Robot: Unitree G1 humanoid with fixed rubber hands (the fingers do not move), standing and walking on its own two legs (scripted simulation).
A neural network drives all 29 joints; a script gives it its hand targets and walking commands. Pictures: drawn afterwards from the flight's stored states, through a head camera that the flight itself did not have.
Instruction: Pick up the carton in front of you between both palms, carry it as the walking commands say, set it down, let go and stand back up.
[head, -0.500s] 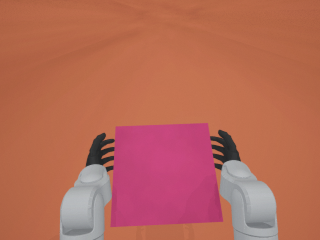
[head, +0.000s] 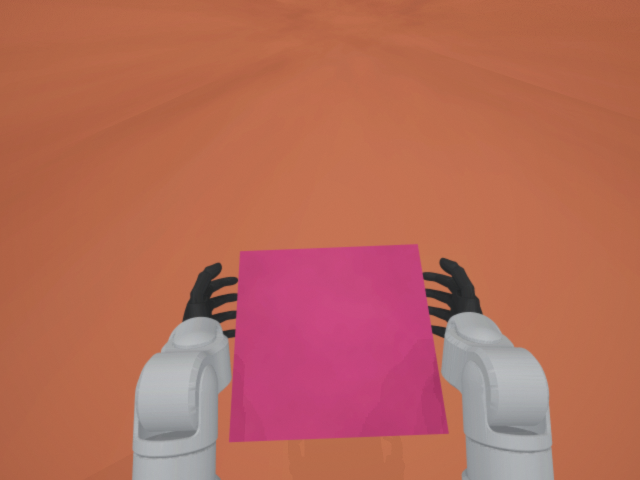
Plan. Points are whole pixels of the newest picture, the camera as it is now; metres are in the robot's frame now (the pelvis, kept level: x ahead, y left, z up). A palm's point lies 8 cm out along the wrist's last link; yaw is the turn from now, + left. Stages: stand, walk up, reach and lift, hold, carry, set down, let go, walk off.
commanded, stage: carry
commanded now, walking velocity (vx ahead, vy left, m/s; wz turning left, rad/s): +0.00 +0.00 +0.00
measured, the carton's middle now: (331, 353) +0.29 +0.00 -0.02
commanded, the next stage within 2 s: hold in 1.86 s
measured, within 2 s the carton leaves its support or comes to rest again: neither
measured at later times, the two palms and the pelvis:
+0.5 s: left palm (204, 222) +0.40 +0.16 +0.12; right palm (425, 213) +0.40 -0.13 +0.12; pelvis +0.15 +0.02 +0.01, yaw +0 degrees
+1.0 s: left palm (202, 236) +0.39 +0.16 +0.10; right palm (420, 227) +0.40 -0.12 +0.10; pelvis +0.13 +0.02 +0.01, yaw +0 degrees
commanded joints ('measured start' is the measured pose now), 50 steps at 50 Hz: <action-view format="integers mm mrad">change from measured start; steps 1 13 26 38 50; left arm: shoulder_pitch -292 -321 -382 -366 -436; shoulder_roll -1014 -932 -926 -942 -957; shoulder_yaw -484 -501 -456 -458 -479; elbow -185 -204 -121 -120 93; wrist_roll -331 -321 -313 -310 -269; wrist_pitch -60 -53 -3 -12 -86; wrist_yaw -228 -234 -208 -213 -308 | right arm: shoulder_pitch -347 -303 -369 -339 -420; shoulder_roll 1055 990 965 983 989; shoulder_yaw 564 534 483 478 512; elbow -168 -149 -67 -57 129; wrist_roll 329 294 308 291 257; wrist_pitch -45 -53 -7 -15 -82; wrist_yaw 214 210 202 203 300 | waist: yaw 1 -6 -11 -12 -13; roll -190 -22 -23 -28 -36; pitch -450 -331 -301 -328 -245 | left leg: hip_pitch -336 -31 -17 -5 -74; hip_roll -11 100 74 71 74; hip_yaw -132 -75 -63 -55 -74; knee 269 -226 -187 -179 -230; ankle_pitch -92 670 919 824 577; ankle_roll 32 30 29 36 56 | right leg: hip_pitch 672 349 321 328 288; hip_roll -340 -153 -126 -134 -141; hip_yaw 333 123 123 137 153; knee -94 -26 79 82 22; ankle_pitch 748 263 396 361 169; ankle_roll -88 79 106 94 86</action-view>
